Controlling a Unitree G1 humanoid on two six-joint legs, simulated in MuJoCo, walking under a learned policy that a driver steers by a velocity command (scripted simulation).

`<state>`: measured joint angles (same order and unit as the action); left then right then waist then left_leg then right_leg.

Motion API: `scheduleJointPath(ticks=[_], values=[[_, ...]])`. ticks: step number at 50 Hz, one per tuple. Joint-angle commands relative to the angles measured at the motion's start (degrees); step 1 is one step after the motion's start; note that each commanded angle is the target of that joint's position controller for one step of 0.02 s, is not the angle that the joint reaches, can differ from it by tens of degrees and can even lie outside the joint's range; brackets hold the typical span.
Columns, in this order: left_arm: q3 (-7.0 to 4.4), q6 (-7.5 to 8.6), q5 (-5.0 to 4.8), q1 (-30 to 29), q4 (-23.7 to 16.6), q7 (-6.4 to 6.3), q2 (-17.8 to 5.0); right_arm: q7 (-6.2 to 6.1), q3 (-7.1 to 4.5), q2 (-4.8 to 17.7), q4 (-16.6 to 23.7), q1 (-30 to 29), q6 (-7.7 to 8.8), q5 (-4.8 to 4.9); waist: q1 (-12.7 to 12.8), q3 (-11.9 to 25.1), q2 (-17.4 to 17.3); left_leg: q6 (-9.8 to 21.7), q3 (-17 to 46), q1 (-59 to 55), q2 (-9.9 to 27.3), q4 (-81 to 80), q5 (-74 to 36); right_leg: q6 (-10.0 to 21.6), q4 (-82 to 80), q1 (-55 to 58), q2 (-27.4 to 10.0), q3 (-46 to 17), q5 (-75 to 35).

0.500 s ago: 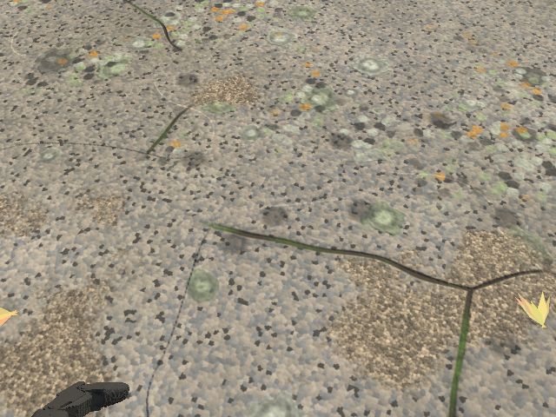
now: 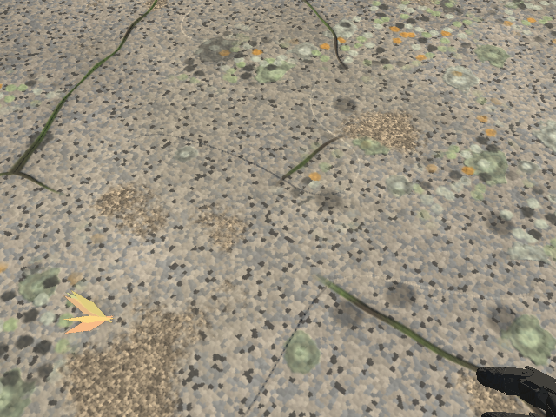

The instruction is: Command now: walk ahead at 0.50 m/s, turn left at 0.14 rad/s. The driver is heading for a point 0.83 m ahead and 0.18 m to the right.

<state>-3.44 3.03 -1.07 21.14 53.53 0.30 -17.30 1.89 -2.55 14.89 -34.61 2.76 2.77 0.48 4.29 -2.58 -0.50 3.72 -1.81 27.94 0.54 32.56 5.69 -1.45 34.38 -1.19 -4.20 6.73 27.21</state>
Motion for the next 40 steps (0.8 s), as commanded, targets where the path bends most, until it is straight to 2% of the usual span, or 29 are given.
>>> scheduleJointPath(ticks=[1, 2, 3, 4, 5, 8, 11, 14, 17, 19, 22, 23, 24, 25, 26, 27, 28, 29, 30, 31, 32, 34, 37, 40], values=[[-0.06, 3.03, -0.21, -0.4, -5.2, 0.62, -6.3, -0.91, -4.48, 13.1, -2.0, 23.2, 0.09, -0.06, -11.4, 23.7, -9.0, 15.5, 42.1, -50.4, 21.3, -13.1, 11.4, 2.3, 39.8, -39.4, 2.9, -11.3, 6.8], [-0.69, 3.63, -1.69, -5.5, -7.3, 0.89, -8.2, -0.81, -3.67, 11.3, -2.3, 19.9, 0.53, -0.17, -10.9, 14.8, -7.9, 13.3, 33.2, -43.9, 19.2, -14.0, 7.7, 3.0, 40.5, -43.7, 0.4, -10.5, 2.4], [-0.5, 3.87, -1.25, -7.7, -7.7, 0.6, -7.4, -0.75, -3.22, 9.9, -2.3, 16.4, 0.79, -0.09, -9.1, 10.2, -4.5, 11.8, 26.5, -36.3, 16.5, -15.0, 2.3, 3.1, 37.5, -42.5, -1.9, -9.6, -2.8], [-0.7, 3.72, -0.18, -8.2, -7.5, 0.41, -7.1, -0.57, -2.81, 8.4, -2.2, 13.4, 0.99, -0.4, -7.2, 7.1, -3.6, 11.0, 22.1, -29.7, 14.6, -16.7, -2.3, 2.7, 34.0, -40.2, -3.4, -9.4, -6.2], [-0.8, 3.08, 0.05, -6.7, -7.0, 0.48, -6.7, -0.51, -2.38, 6.9, -2.0, 11.6, 1.28, -0.87, -5.1, 6.2, -4.2, 10.7, 19.2, -25.1, 13.2, -18.7, -4.9, 2.4, 32.3, -36.4, -4.5, -10.1, -8.7], [-0.3, 1.25, 0.37, -5.8, -6.5, 0.35, -3.8, -0.61, -2.64, 7.4, -3.3, 10.8, 2.43, -0.44, -2.9, 4.3, -3.5, 11.7, 14.8, -19.2, 12.7, -23.3, -7.8, 0.7, 27.4, -34.1, -4.9, -9.7, -12.2], [0.07, 0.9, 1.07, -11.4, -8.2, 0.28, -3.0, -1.27, -2.99, 8.7, -5.2, 12.4, 2.68, -0.45, -3.9, 1.5, -2.4, 11.0, 10.5, -18.7, 11.5, -25.3, -7.9, -0.5, 17.4, -37.1, -4.8, -9.6, -21.5], [0.69, 1.48, 0.8, -17.1, -9.5, 1.01, -2.0, -1.8, -3.18, 9.7, -6.9, 14.3, 2.36, -0.23, -6.0, -0.2, -2.6, 9.0, 6.4, -18.2, 9.7, -25.8, -6.3, -0.3, 5.8, -34.6, -2.8, -8.2, -31.0], [0.94, 1.8, 0.36, -22.0, -11.0, 1.72, -2.3, -1.94, -3.5, 10.9, -9.2, 17.7, 2.05, 0.35, -7.8, -1.2, -2.6, 8.2, 6.0, -21.1, 11.1, -25.0, -3.9, 0.3, -0.1, -33.1, -1.2, -7.6, -33.6], [0.82, 1.97, 0.28, -23.7, -12.0, 2.24, -3.0, -2.09, -3.68, 11.1, -10.6, 18.7, 1.59, 0.64, -7.9, -1.8, -2.8, 7.5, 6.5, -25.4, 12.9, -23.1, -4.7, 1.7, -2.8, -34.3, -0.9, -8.3, -31.1], [0.24, 2.32, 0.39, -21.6, -12.0, 2.72, -4.7, -2.48, -4.03, 11.8, -11.8, 18.4, 0.67, 0.8, -5.9, -0.3, -3.9, 5.9, 7.0, -30.3, 14.5, -18.2, -12.9, 4.1, -5.0, -30.6, 0.5, -7.2, -24.6], [-0.46, 2.42, 0.5, -17.4, -10.9, 2.59, -5.9, -2.62, -4.01, 12.1, -11.9, 17.4, 0.29, 0.78, -3.3, 2.2, -4.3, 4.8, 5.8, -30.5, 13.2, -13.0, -22.0, 5.3, -6.1, -24.4, 2.3, -5.3, -23.5], [-1.86, 2.4, 0.66, -9.0, -8.2, 2.14, -8.3, -2.78, -3.45, 10.7, -11.9, 17.5, -0.09, 0.47, 0.4, 7.7, -3.4, 3.2, 3.4, -28.0, 10.1, -2.7, -27.3, 6.9, -6.0, -12.6, 3.7, -4.1, -24.0], [-3.07, 2.24, 1.09, 0.7, -6.4, 1.61, -12.6, -3.05, -2.1, 7.9, -10.7, 19.0, -0.23, -0.76, 3.3, 16.4, 3.2, 0.9, 0.5, -17.5, 6.4, 15.2, -13.4, 10.3, -4.3, 4.1, -6.0, -15.1, -26.0], [-3.85, 1.87, 0.98, 3.4, -5.1, 1.92, -16.2, -2.38, -0.32, 1.3, -10.2, 26.4, 0.92, -0.46, -0.9, 22.4, 19.3, -3.0, 2.0, 5.6, -4.5, 34.4, 23.7, 19.5, -11.9, 21.8, -17.2, -43.2, -10.5], [-2.25, 2.06, 0.01, 2.8, -5.8, 2.06, -10.4, -2.15, -1.39, 7.0, -10.9, 22.5, 2.07, 0.5, 2.0, 21.1, 12.8, -2.3, 9.7, 12.0, -2.4, 40.9, 27.9, 18.0, -17.2, 21.2, -16.5, -47.9, -1.4], [-1.59, 2.24, 0.27, -1.2, -6.5, 1.88, -8.4, -1.9, -2.21, 9.7, -9.3, 17.0, 2.78, 1.87, 1.6, 13.3, 9.8, -1.3, 8.7, 15.9, 0.5, 41.6, 23.0, 15.7, -18.1, 14.8, -15.2, -39.9, -2.4], [-1.3, 2.27, 0.77, -5.2, -7.3, 1.74, -7.6, -2.23, -2.02, 9.4, -8.6, 13.8, 3.04, 1.66, 0.1, 9.1, 5.1, -1.1, 6.9, 14.5, 3.5, 39.2, 17.7, 14.5, -18.9, 7.2, -13.3, -33.9, -8.0], [-0.94, 2.34, 1.27, -7.8, -7.6, 1.73, -6.1, -2.47, -2.24, 9.0, -8.4, 12.1, 2.98, 0.72, -1.3, 5.8, 3.8, -1.3, 6.4, 12.7, 5.3, 35.9, 14.2, 14.4, -20.3, 0.7, -11.6, -29.5, -13.9], [-0.51, 2.59, 1.97, -8.9, -7.8, 1.67, -4.9, -2.46, -2.38, 8.4, -8.6, 13.2, 2.51, 0.47, -3.1, 5.5, 5.3, -1.3, 7.0, 8.9, 6.8, 34.0, 11.8, 14.0, -21.6, -3.2, -10.2, -26.6, -17.9], [-0.42, 2.77, 1.94, -9.3, -7.6, 1.7, -4.4, -2.44, -2.29, 7.4, -9.0, 14.3, 1.97, 0.43, -4.0, 5.4, 5.9, -1.6, 6.9, 6.9, 7.1, 32.6, 10.9, 14.3, -23.1, -5.2, -9.4, -24.5, -20.0], [-0.63, 3.21, 1.37, -8.7, -6.9, 1.46, -5.2, -2.52, -2.0, 5.9, -9.2, 14.2, 1.07, 0.21, -4.7, 4.2, 5.2, -2.7, 6.1, 6.9, 7.7, 29.0, 9.3, 15.2, -25.5, -7.6, -9.1, -20.9, -23.5], [-1.13, 3.04, 1.19, -6.7, -5.7, 0.61, -7.0, -2.57, -1.72, 5.2, -7.7, 8.8, 0.82, -0.3, -3.6, 1.8, 3.5, -4.4, 5.6, 11.0, 8.1, 20.1, 1.3, 15.2, -27.7, -6.9, -8.7, -17.1, -27.0], [-1.17, 2.56, 0.76, -5.0, -4.8, 0.05, -7.5, -2.01, -1.21, 4.0, -6.8, 3.7, 1.38, -0.17, -2.0, 0.7, 3.7, -4.7, 4.0, 9.5, 6.8, 9.4, -7.7, 13.3, -28.1, -6.4, -6.4, -12.2, -28.4]])
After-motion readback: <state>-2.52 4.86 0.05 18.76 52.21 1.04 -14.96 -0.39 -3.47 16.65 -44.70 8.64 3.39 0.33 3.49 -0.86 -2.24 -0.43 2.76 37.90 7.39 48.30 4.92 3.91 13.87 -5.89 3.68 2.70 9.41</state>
